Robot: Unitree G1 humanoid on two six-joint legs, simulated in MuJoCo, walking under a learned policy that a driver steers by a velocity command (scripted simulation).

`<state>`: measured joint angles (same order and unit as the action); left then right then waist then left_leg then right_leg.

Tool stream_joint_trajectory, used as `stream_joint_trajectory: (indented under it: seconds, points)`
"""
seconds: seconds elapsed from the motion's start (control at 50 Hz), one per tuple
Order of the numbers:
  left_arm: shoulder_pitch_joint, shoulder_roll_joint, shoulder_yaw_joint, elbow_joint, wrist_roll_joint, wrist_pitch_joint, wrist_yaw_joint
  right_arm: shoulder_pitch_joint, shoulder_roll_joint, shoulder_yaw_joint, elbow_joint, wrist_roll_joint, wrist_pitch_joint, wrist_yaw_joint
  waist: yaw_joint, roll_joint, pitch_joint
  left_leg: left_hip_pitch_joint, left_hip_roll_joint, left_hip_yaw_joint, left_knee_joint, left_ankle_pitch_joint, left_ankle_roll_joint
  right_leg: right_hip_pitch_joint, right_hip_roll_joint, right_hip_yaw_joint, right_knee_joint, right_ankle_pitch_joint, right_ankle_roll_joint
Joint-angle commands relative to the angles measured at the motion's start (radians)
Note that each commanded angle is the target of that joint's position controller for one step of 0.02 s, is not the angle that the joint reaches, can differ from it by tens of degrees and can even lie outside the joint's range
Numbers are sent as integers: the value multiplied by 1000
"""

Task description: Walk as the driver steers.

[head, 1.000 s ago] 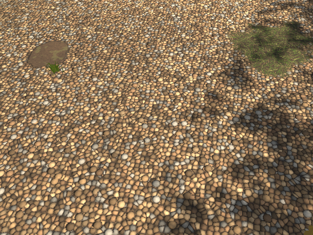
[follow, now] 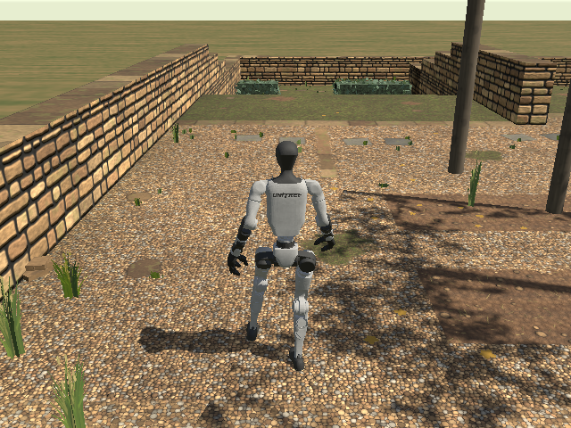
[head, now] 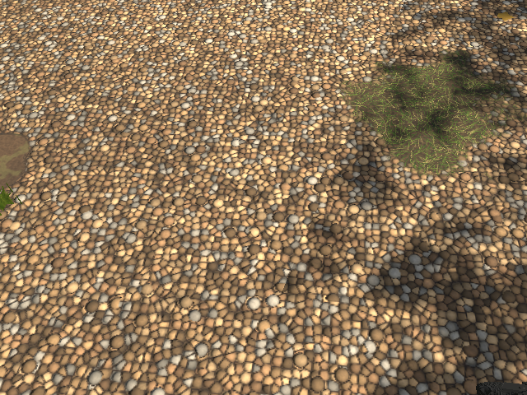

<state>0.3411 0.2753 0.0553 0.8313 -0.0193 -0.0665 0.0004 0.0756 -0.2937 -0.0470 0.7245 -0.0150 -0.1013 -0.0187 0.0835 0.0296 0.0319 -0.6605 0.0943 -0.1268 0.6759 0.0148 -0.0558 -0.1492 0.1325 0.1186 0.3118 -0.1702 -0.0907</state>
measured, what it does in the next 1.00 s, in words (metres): walks ahead, turning right: left foot, then right foot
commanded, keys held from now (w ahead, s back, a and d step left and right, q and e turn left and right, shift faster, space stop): w+e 0.28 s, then no key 0.72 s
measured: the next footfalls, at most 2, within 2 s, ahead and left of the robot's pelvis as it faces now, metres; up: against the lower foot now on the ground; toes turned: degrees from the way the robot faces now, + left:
left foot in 0.16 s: +0.27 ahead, +0.15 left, +0.00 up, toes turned -11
right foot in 0.58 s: +0.41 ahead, -0.14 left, +0.00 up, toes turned -15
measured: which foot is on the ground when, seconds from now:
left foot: up 0.00-0.14, down 0.16-0.60, up 0.62-0.88, down 0.90-1.00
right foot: down 0.00-0.18, up 0.20-0.56, down 0.58-1.00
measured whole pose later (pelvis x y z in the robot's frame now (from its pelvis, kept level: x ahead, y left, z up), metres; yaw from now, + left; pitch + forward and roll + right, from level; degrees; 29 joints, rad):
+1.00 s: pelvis +0.34 -0.01 -0.01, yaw -16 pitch -1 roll -1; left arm 0.15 0.23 0.03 0.81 0.02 0.00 0.01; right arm 0.24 -0.25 -0.02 0.89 -0.02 0.00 -0.03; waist 0.00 -0.01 0.01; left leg -0.25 0.04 -0.01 0.56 -0.30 -0.03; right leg -0.31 0.03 0.00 0.50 -0.17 -0.02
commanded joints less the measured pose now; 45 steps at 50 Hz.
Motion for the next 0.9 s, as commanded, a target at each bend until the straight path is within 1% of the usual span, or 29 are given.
stream_joint_trajectory:
  seconds: [0.02,0.1,0.12,0.14,0.16,0.18,0.2,0.22,0.24,0.26,0.28,0.32,0.38,0.44,0.5,0.54,0.56,0.58,0.6,0.62,0.64,0.66,0.68,0.7,0.72,0.76,0.84,0.88,0.9]
  points:
    - [7,177,44,-61,-13,-2,15,-95,-51,-6,-87,15,-19,11,-1,-82,-8,164,-66,44,-113,84,-17,-126,-230,209,-97,-26,-131]
    - [32,172,44,-62,-6,17,20,-116,-98,-20,-109,27,-37,28,-17,-120,-22,220,-92,21,-220,-56,9,-2,-258,321,29,-18,-113]
    - [22,170,45,-67,-4,21,20,-74,-110,-26,-102,29,-42,27,-43,-143,-33,278,-94,30,-242,-97,27,5,-258,338,70,17,-102]
    - [13,146,37,-73,-3,24,19,12,-129,-38,-80,27,-46,22,-88,-146,-69,403,-85,44,-288,-99,59,-15,-225,324,141,43,-77]
    - [5,92,17,-88,5,19,13,141,-173,-53,-66,11,-50,14,-151,-101,-182,633,25,-40,-260,-119,121,-99,-174,262,347,28,-43]
    - [83,31,-1,-114,-7,9,11,268,-254,-75,-50,-8,-40,6,-156,112,-330,991,241,-365,-277,-249,251,-399,-38,97,660,-201,34]
    - [122,76,-2,-137,-19,1,12,315,-231,-76,-21,11,-24,17,-144,286,-349,1039,358,-660,-351,-445,318,-601,-67,48,859,-439,52]
    - [69,162,21,-125,-25,6,13,261,-140,-53,-41,17,-19,18,-157,152,-214,929,317,-557,-372,-511,282,-661,-127,67,946,-357,63]
    - [-2,172,27,-133,-16,13,13,217,-104,-42,-48,15,-12,16,-158,77,-117,813,264,-396,-384,-418,245,-656,-158,34,960,-274,73]
    - [-36,157,29,-145,-7,16,12,175,-87,-35,-45,9,-8,17,-139,49,-59,715,218,-294,-415,-317,229,-635,-183,22,925,-211,80]
    - [-52,143,33,-154,-4,20,7,151,-69,-28,-40,4,-7,16,-120,66,-25,648,187,-215,-442,-233,220,-609,-210,19,891,-171,82]
    - [-53,94,26,-165,-5,32,4,133,-69,-28,-25,0,-14,22,-93,79,5,544,149,-93,-465,49,231,-537,-208,-12,843,-157,97]
    - [-79,52,12,-195,12,36,4,123,-111,-42,1,8,-15,23,-73,65,-21,526,141,38,-449,413,259,-495,-192,-44,665,-96,125]
    - [-143,32,-3,-208,18,26,-15,121,-135,-45,21,22,4,13,-93,68,-65,504,101,137,-445,434,239,-354,-175,-96,428,110,116]
    - [-210,59,4,-232,18,22,-31,163,-158,-47,55,37,15,11,-107,71,-83,559,123,125,-400,386,220,-290,-157,-93,305,155,88]
    - [-198,87,16,-234,24,20,-33,152,-171,-50,66,49,21,11,-79,72,-91,582,133,111,-326,354,196,-232,-146,-93,223,145,54]
    - [-153,102,25,-217,30,20,-28,147,-167,-48,71,52,23,11,-50,55,-111,574,110,121,-256,348,174,-143,-126,-111,153,200,32]
    - [-105,146,40,-203,37,20,-17,186,-139,-38,83,43,21,13,-36,9,-145,535,57,148,-142,300,136,-18,-137,-101,109,361,3]
    - [-37,228,54,-208,56,25,-3,231,-89,-16,64,4,13,16,-39,-136,-261,372,-12,196,78,-28,74,226,-335,88,198,845,-76]
    - [-57,183,28,-216,62,36,3,355,-19,18,81,-7,20,28,-82,-283,-396,201,-80,134,324,-699,15,386,-544,323,203,986,-267]
    - [-57,110,11,-208,40,44,-7,324,-95,0,104,14,40,31,-49,-186,-406,203,-49,49,374,-738,3,296,-504,325,150,754,-260]
    - [-115,94,4,-203,27,43,-14,251,-118,-9,84,32,57,27,-57,-149,-281,148,-31,62,387,-708,-3,212,-446,256,113,593,-213]
    - [-167,95,3,-199,25,43,-16,218,-110,-10,84,28,74,14,-70,-111,-213,134,-15,68,357,-661,-9,126,-413,223,78,459,-175]
    - [-216,104,5,-201,27,45,-16,207,-114,-14,85,17,92,0,-89,-114,-166,172,-5,67,312,-609,-20,23,-391,192,39,348,-152]
    - [-252,125,13,-198,36,48,-14,222,-109,-14,90,15,107,-9,-114,-145,-141,246,-8,77,273,-555,-30,-81,-367,158,8,282,-141]
    - [-284,113,14,-190,46,49,-9,256,-81,-10,111,12,117,-20,-129,-163,-138,343,-25,100,191,-488,-33,-165,-332,102,-16,216,-138]
    - [-291,83,7,-153,39,51,3,226,-54,-4,121,7,116,-20,-120,-154,-138,459,-37,116,-22,-300,-4,-202,-308,76,-20,-14,-114]
    - [-271,52,-4,-126,31,54,3,223,-47,-1,125,-11,113,-12,-131,-129,-108,546,-45,123,-175,-185,28,-253,-265,59,-14,-229,-47]
    - [-239,36,-10,-105,35,53,2,209,-74,-2,112,-22,111,-12,-117,-90,-71,550,6,63,-234,-160,54,-279,-231,45,8,-312,6]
